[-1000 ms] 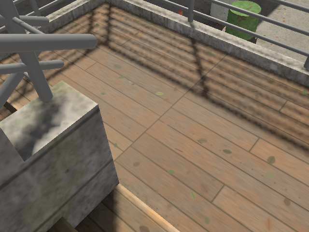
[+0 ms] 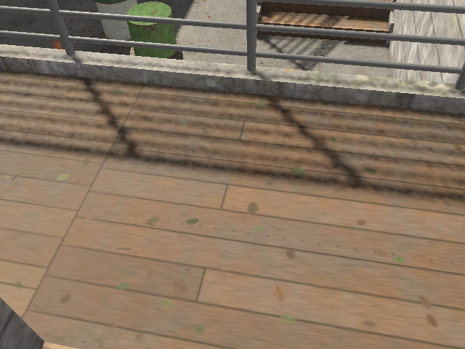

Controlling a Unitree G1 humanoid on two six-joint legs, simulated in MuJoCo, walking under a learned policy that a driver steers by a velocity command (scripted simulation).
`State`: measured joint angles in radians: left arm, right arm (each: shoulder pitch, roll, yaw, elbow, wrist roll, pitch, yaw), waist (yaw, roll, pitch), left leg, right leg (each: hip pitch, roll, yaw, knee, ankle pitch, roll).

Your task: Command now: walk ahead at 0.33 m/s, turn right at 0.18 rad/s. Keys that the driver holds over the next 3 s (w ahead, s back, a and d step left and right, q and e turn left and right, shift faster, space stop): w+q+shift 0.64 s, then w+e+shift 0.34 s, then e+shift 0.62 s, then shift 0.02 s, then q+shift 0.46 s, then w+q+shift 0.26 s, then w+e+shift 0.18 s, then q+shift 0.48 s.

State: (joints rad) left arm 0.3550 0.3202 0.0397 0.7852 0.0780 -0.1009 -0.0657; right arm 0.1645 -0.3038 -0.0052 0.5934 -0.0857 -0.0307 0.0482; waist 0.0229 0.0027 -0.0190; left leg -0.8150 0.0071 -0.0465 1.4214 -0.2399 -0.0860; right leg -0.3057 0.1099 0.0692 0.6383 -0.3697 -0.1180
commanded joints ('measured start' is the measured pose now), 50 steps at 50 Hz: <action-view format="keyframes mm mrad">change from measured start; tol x64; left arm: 1 115 96 3 20 4 -21 24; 45 -398 -30 6 -12 -54 17 13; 50 341 108 77 252 -20 34 8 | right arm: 1 18 -60 16 -8 -7 -5 35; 50 121 -97 -60 390 60 -70 -100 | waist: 1 67 -76 88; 50 249 -174 21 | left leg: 1 -322 66 -83 1 85 18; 21 -40 55 76 -943 504 182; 29 1511 318 -579 -960 -6 571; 37 373 -68 -61 -936 228 280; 46 853 127 -114 -685 491 261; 50 455 4 116 418 501 162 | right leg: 1 186 -331 410 -250 -216 -164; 16 -90 -287 34 -116 -242 -31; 24 292 -338 -141 332 730 -17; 27 -518 -122 -176 1381 -336 40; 38 58 -186 -48 10 896 103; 46 -456 -135 -29 -211 715 -4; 50 440 -119 -112 -304 655 -184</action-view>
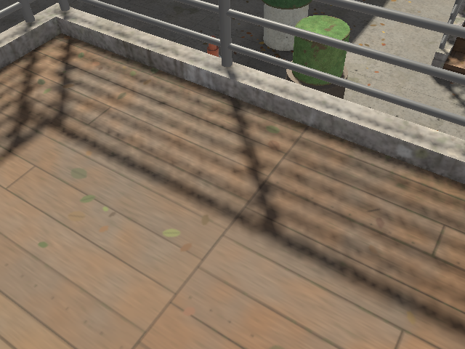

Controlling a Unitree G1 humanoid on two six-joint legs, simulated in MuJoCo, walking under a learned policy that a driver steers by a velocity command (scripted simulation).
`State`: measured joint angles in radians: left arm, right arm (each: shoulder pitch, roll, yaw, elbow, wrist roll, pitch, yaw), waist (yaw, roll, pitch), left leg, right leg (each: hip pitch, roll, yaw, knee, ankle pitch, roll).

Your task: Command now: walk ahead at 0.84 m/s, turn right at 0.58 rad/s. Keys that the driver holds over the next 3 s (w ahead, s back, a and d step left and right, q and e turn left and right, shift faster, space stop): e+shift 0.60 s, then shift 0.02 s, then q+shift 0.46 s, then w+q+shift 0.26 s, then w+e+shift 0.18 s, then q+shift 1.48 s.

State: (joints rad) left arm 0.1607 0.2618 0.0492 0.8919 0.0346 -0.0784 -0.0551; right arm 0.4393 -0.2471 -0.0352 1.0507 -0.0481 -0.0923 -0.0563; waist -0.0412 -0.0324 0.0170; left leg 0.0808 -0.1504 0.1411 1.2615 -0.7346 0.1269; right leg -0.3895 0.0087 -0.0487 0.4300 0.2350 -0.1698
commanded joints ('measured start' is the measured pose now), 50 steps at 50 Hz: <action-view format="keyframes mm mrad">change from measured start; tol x64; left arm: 1 554 181 73 172 11 27 -3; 50 -102 107 57 -251 -18 93 100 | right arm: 1 -162 -80 -23 -139 22 -30 13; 50 -288 -109 -58 -338 85 144 50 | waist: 1 215 -281 -36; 50 56 -102 -116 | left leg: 1 -930 35 -65 834 48 -93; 16 375 560 -657 -633 1800 70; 20 -74 505 -568 -882 754 131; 27 -326 417 -165 -930 1098 76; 35 -730 209 -29 -276 92 -213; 50 -609 229 -83 -384 324 -175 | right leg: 1 853 -152 253 246 529 -179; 10 -337 38 366 -110 56 -35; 16 -269 248 304 911 -1055 190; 50 270 -352 62 -15 -4 -42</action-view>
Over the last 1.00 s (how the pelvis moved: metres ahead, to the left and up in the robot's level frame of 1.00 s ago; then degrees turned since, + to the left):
0.66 0.31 -0.32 25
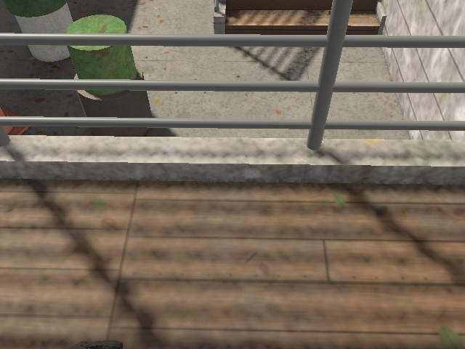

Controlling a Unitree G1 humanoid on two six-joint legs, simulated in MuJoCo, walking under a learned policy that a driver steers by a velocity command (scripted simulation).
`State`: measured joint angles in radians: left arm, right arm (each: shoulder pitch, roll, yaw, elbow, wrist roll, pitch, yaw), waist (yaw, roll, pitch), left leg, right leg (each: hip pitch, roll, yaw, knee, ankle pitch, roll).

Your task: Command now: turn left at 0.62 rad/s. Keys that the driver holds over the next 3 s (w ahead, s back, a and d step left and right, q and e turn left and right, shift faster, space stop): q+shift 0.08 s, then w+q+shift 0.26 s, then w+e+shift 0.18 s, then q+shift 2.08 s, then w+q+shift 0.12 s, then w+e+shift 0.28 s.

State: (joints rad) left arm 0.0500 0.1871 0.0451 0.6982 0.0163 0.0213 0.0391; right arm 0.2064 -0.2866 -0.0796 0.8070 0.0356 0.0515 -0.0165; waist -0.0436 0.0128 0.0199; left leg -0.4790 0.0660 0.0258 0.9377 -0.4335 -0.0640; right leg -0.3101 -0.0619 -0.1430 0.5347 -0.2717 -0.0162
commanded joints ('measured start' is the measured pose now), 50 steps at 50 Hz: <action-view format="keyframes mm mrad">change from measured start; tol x32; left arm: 1 -15 209 72 -55 -5 -11 2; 27 -267 188 36 -124 24 -56 -105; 33 459 324 73 35 23 -154 -52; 50 33 275 63 -17 -48 -80 39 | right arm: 1 -56 -60 -10 -101 2 13 20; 27 362 -104 -7 42 -57 -141 11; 50 36 -102 -51 -159 -16 -36 82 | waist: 1 44 -143 -121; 7 -63 341 -97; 28 -30 129 149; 33 146 -369 -509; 38 30 43 -1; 50 -11 -107 -68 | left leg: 1 -19 17 46 -81 42 31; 5 226 -80 123 -363 194 134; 8 599 313 -877 -814 -449 483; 25 583 145 -322 -888 160 267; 30 507 99 -205 -446 1399 209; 31 297 84 -239 -194 1257 180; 33 -92 -235 -312 485 -186 95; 50 53 -33 59 -196 402 86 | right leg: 1 169 -312 147 -105 493 -182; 4 120 -303 69 -13 420 -92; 7 -545 40 19 641 -420 77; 15 -456 47 239 277 156 31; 27 -487 16 69 81 161 -30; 30 77 169 18 16 167 -86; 33 812 -411 882 -115 544 -271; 39 109 -290 190 -200 1121 -130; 45 109 -106 -108 -301 600 -104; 50 235 -216 -105 -142 850 -96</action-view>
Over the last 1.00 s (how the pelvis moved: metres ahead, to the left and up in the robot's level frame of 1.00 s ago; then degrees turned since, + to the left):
0.41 -0.07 -0.02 -31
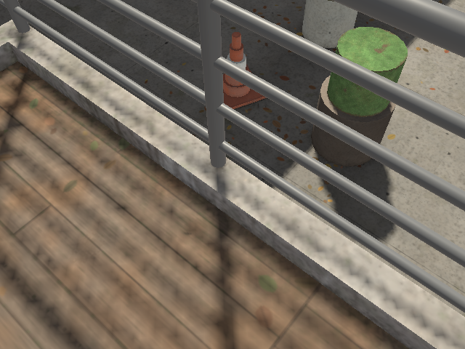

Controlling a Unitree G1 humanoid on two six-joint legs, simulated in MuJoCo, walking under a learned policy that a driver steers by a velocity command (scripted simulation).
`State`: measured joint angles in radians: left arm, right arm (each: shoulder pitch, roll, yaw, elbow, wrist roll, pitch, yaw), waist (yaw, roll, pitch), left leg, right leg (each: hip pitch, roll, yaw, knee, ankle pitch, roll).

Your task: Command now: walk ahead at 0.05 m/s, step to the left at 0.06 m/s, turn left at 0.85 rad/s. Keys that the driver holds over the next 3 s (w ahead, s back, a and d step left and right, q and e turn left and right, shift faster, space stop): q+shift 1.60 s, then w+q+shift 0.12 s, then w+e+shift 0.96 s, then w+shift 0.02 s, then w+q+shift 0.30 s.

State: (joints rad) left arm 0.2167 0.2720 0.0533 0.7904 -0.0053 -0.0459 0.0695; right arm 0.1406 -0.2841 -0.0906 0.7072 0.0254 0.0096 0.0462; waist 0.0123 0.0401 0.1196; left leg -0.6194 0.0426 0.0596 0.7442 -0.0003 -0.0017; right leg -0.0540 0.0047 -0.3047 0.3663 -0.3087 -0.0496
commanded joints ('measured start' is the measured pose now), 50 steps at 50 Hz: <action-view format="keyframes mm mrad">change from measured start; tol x32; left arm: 1 -151 202 62 -116 -44 -8 6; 50 -165 186 74 -153 27 15 -44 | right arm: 1 133 -122 -48 -67 -1 18 23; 50 48 -217 -48 -247 14 -8 -59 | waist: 1 -83 -133 -170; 6 -23 348 -273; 10 5 -50 -221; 23 -4 117 -252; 25 -77 -332 -218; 50 -17 99 -223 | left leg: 1 210 -14 26 -12 -94 43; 4 467 -97 10 -227 -55 149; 5 565 9 -207 -291 472 234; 7 721 222 -777 -433 169 458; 22 359 -19 -612 -308 -141 167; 25 52 -244 -301 173 -598 22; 30 -63 -53 -185 551 -367 -51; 43 281 -21 44 -180 -277 8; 46 765 314 -637 -326 422 324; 50 620 183 -462 -366 150 245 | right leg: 1 -10 -303 55 83 938 -63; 4 -86 -244 42 499 829 -24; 6 -642 135 178 1097 -355 106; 23 -164 36 427 25 175 81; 26 -181 -401 915 -137 78 -187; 43 -44 -317 213 45 331 -52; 46 -709 -52 153 686 -370 153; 50 -727 -72 400 792 -107 113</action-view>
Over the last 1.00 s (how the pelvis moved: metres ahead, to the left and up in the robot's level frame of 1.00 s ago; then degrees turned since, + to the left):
0.45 0.15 0.00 36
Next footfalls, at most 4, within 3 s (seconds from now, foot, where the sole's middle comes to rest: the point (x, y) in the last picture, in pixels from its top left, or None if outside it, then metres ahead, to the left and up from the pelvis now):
0.08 left None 0.18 0.09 -0.77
0.46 right None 0.27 -0.11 -0.77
0.90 left None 0.06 0.09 -0.77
1.32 right None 0.26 0.04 -0.77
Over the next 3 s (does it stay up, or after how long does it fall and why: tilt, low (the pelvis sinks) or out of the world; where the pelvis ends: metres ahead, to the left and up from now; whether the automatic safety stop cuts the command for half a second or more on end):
stays up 0.17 1.03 -0.01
